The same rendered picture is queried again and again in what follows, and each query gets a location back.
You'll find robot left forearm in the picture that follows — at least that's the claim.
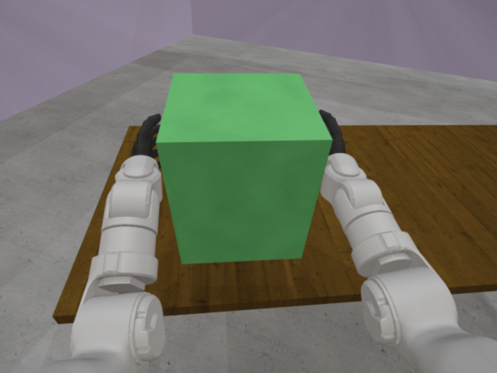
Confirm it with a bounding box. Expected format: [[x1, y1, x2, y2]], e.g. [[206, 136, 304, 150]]
[[71, 155, 162, 354]]

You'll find right robot upper arm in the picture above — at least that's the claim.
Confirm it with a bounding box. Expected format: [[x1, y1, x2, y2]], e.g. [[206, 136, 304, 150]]
[[361, 266, 497, 373]]

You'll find table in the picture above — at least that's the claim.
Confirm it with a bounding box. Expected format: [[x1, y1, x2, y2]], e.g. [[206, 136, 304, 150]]
[[52, 125, 497, 324]]

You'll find carton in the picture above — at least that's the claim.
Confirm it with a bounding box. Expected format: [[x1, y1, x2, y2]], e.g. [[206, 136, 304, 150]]
[[156, 73, 332, 264]]

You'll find left robot hand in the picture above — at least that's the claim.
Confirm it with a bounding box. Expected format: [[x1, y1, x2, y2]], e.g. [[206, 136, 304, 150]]
[[130, 113, 161, 169]]

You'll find robot right forearm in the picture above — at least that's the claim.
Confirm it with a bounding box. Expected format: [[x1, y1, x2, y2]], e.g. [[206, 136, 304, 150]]
[[320, 153, 458, 323]]

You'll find right robot hand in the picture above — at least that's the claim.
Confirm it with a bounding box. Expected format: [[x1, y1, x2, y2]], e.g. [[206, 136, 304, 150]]
[[319, 110, 346, 156]]

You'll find left robot upper arm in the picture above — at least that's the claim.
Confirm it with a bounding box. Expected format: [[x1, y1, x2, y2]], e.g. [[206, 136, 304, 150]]
[[33, 291, 165, 373]]

